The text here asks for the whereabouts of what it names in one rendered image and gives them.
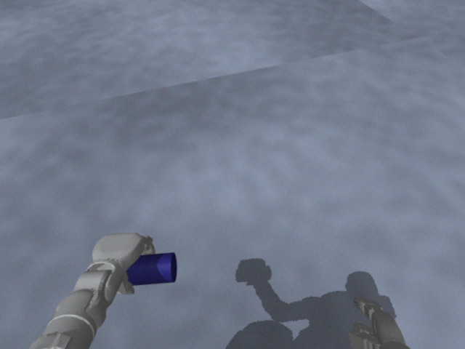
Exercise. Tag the can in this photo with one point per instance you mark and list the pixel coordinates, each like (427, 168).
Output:
(153, 269)

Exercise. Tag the left robot hand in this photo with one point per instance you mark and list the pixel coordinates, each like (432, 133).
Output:
(125, 249)

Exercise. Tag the right robot hand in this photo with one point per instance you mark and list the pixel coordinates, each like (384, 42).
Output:
(384, 327)

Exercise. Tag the left robot arm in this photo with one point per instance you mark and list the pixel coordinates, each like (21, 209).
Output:
(81, 313)

